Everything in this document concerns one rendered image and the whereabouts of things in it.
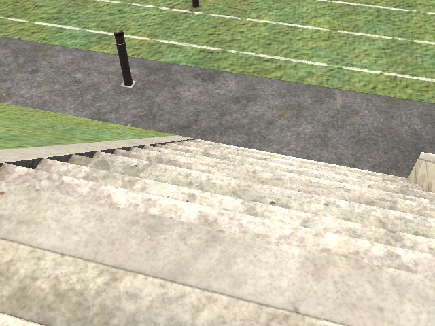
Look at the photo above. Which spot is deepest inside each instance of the stairs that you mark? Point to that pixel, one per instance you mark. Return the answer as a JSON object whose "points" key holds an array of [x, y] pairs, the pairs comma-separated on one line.
{"points": [[371, 217]]}

